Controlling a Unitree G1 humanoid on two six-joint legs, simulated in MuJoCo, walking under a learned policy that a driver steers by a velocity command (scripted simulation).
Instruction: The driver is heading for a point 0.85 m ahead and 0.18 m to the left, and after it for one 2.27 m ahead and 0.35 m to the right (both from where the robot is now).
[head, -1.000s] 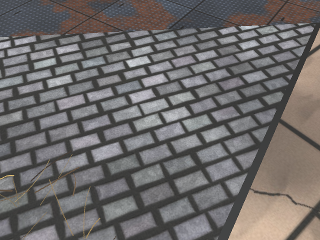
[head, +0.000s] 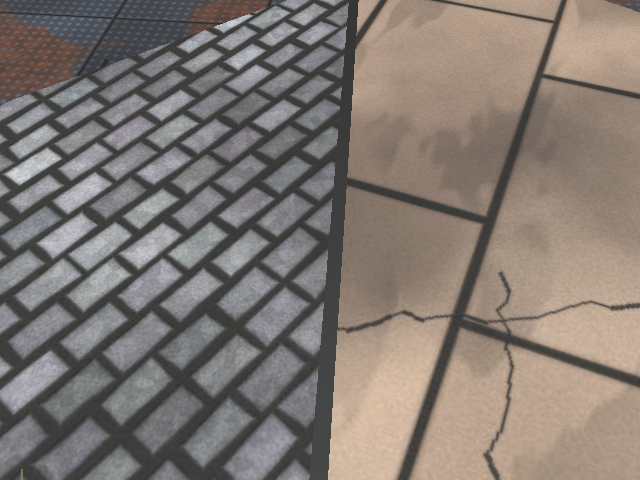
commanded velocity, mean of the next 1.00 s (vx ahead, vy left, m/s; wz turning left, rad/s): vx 0.18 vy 0.00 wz -0.12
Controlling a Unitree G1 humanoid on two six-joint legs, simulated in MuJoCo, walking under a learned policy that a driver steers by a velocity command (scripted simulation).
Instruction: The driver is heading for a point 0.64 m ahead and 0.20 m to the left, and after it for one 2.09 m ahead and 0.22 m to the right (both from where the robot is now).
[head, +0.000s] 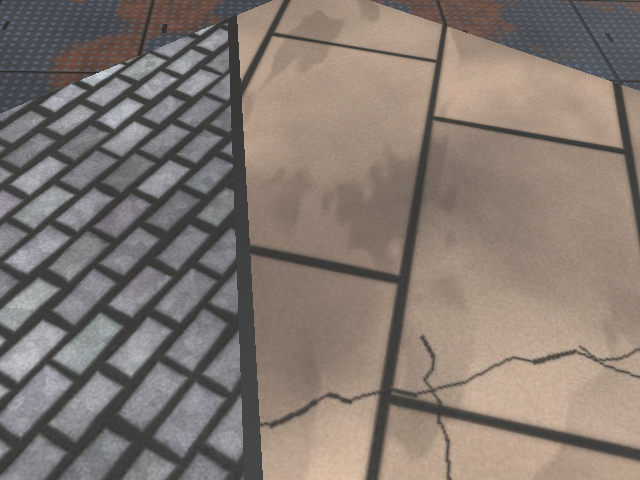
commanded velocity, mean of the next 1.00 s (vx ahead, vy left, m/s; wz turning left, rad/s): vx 0.46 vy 0.00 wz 0.33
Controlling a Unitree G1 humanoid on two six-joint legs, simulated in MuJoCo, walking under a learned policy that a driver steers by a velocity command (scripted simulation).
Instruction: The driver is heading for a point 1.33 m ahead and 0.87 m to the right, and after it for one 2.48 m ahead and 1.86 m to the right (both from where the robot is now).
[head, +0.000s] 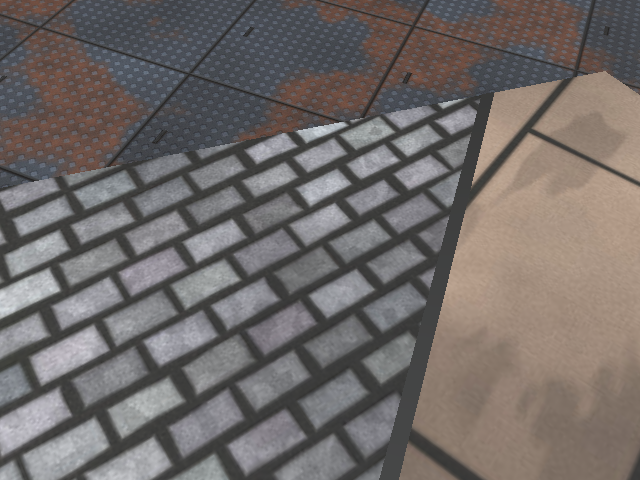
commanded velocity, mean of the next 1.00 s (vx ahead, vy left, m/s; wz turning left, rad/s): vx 0.06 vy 0.00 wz -0.47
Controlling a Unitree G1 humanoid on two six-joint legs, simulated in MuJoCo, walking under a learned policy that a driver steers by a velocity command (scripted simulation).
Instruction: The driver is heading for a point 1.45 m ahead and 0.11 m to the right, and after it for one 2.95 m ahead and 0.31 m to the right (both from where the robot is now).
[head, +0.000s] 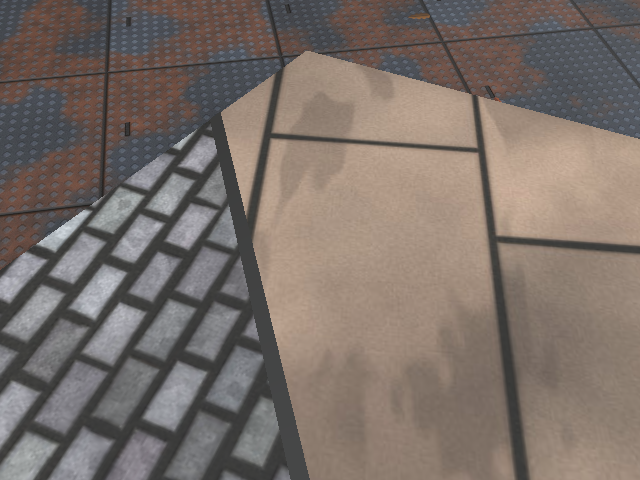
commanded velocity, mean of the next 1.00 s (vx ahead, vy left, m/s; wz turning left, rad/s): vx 0.00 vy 0.00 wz -0.38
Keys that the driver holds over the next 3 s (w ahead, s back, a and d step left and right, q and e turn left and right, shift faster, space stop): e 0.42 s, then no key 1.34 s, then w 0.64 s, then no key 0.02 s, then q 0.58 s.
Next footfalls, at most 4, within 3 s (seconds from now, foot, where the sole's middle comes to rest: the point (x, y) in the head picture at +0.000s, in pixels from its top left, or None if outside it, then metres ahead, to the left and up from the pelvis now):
0.08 right None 0.03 -0.13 -0.78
0.54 left None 0.09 0.08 -0.78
0.84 right None -0.04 -0.15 -0.78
2.44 right None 0.34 -0.28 -0.78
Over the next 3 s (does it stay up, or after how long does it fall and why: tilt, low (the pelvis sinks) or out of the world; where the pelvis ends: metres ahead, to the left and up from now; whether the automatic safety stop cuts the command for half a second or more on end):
stays up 0.36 -0.15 -0.01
